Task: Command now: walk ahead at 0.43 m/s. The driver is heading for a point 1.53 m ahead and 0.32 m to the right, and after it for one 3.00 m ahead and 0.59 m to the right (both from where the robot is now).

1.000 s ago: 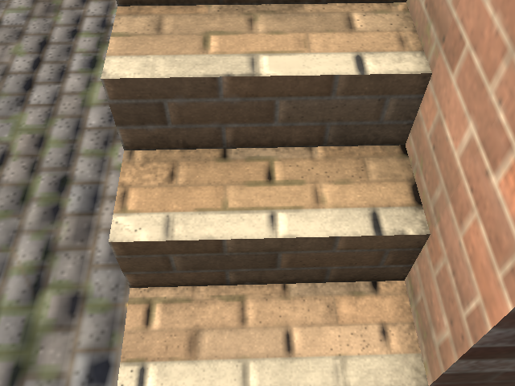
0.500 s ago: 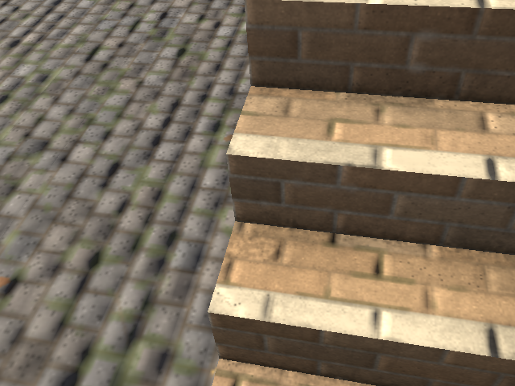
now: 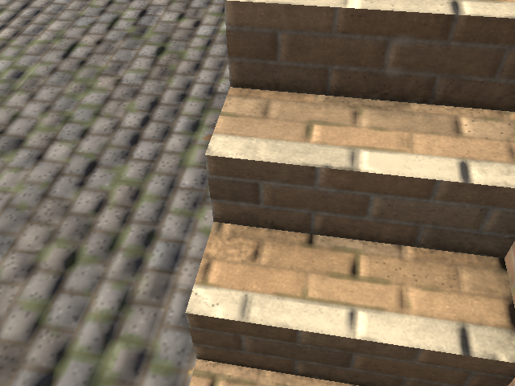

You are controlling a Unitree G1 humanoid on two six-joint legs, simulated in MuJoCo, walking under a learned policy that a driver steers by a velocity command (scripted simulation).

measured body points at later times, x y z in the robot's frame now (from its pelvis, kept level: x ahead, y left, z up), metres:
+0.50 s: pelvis +0.00 +0.00 +0.00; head +0.00 -0.01 +0.45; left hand +0.14 +0.24 -0.12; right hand +0.11 -0.24 -0.13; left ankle -0.03 +0.06 -0.75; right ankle -0.02 -0.09 -0.75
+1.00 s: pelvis +0.00 +0.00 +0.00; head +0.00 +0.00 +0.45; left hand +0.15 +0.24 -0.12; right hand +0.11 -0.24 -0.13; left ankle -0.03 +0.06 -0.75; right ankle -0.02 -0.09 -0.75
